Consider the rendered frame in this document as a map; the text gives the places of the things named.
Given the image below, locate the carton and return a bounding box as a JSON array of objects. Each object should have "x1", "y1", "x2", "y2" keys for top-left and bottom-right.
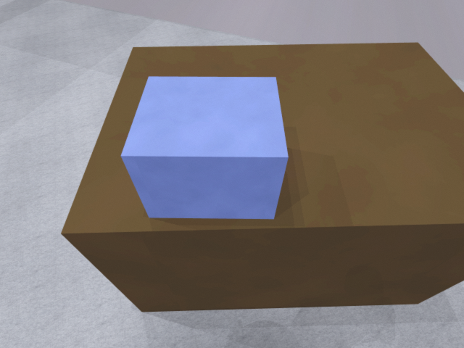
[{"x1": 121, "y1": 77, "x2": 289, "y2": 219}]

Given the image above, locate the pedestal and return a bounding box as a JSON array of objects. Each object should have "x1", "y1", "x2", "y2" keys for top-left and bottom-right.
[{"x1": 61, "y1": 42, "x2": 464, "y2": 312}]

